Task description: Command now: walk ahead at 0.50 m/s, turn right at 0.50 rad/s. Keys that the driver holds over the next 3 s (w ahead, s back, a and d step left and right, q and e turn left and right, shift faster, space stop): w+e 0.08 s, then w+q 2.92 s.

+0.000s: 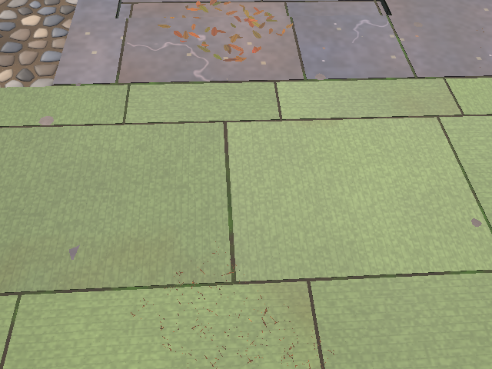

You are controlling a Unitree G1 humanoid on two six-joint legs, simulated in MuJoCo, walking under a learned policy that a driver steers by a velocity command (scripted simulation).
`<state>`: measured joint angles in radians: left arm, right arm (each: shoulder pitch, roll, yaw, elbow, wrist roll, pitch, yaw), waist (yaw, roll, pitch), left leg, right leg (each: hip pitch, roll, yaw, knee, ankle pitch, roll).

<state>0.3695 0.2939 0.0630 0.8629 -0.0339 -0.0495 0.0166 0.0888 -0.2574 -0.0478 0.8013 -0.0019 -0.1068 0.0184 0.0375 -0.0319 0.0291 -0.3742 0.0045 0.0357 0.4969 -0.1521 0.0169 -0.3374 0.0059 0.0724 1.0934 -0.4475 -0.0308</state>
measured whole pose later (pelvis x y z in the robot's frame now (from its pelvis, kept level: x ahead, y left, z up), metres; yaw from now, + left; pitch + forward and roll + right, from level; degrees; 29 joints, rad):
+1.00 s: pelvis +0.49 +0.03 -0.01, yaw +20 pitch +1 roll -2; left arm 0.23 0.29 0.08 0.86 -0.03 -0.09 0.01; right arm 0.14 -0.29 -0.09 0.78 0.02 -0.04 0.04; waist 0.01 0.00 0.08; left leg -0.44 -0.05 0.04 0.62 -0.20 0.11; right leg -0.26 -0.07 -0.03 1.15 -0.48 0.02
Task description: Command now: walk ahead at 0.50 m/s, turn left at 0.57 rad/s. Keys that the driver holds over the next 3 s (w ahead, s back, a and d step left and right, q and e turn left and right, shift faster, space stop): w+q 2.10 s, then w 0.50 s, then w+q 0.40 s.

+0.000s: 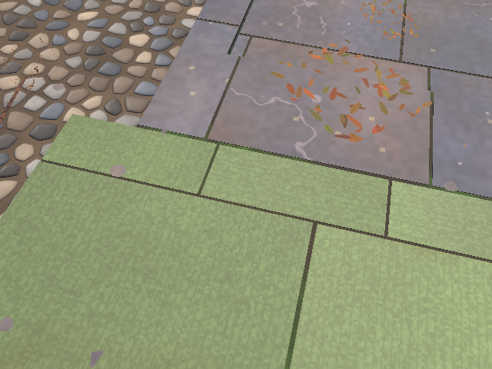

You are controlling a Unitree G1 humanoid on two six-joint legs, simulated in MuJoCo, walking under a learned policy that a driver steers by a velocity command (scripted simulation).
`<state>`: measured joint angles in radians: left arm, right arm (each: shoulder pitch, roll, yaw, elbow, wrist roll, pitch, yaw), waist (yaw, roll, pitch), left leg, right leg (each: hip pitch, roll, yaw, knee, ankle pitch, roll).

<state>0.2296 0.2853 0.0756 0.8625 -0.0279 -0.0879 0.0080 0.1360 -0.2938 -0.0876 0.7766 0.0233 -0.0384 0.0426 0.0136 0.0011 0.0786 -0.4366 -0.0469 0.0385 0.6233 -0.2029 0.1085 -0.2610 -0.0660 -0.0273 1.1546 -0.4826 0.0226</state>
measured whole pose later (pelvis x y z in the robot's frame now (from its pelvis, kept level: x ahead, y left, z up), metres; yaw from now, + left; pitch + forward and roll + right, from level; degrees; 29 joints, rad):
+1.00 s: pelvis +0.53 +0.13 +0.00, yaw +36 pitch +2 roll -1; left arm 0.27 0.31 0.06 0.85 -0.02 -0.07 0.00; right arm 0.11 -0.30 -0.07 0.60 0.02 -0.03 0.04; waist 0.04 0.00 0.08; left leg -0.49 -0.04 0.03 0.64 -0.18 0.10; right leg -0.18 -0.06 -0.07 1.03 -0.51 0.02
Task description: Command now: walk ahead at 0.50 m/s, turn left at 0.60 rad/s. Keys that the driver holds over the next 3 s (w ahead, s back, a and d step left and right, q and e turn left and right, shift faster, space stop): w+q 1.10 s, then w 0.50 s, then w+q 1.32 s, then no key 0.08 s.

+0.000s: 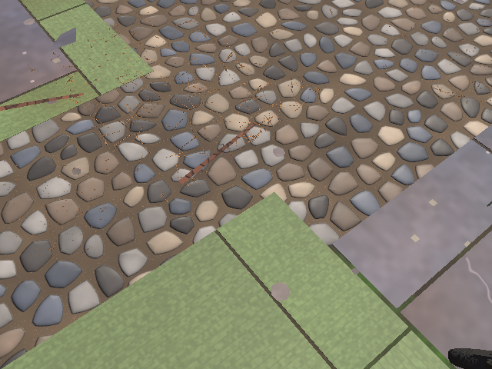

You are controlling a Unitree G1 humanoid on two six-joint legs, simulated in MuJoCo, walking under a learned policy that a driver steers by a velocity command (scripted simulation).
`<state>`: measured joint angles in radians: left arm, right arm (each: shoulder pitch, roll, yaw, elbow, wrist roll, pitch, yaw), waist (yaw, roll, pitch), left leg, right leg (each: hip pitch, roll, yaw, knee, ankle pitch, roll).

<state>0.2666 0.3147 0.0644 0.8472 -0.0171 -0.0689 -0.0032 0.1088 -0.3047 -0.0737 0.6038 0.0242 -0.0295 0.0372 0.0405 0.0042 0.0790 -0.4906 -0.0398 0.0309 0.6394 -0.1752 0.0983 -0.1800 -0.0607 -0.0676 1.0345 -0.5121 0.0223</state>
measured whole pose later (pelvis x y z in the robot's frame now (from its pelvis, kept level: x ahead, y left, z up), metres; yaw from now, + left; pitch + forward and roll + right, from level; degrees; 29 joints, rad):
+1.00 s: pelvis +0.52 +0.12 +0.00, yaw +36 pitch +1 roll -1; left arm 0.27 0.32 0.06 0.81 -0.02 -0.07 0.00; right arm 0.13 -0.31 -0.07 0.59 0.02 -0.03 0.04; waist 0.04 -0.01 0.08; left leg -0.47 -0.06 0.03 0.63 -0.19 0.10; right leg -0.23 -0.06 -0.03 1.12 -0.48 0.02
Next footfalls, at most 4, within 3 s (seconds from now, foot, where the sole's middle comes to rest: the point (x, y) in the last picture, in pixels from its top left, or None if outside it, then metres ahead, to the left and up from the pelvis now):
0.40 right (304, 365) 0.43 -0.11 -0.75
0.92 left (171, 301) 0.59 0.25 -0.75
1.42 right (177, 194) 0.94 0.28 -0.75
1.96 left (60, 181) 0.98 0.66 -0.75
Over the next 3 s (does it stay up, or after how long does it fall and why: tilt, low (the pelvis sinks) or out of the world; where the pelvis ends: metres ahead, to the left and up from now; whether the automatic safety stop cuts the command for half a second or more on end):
stays up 1.15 0.99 0.00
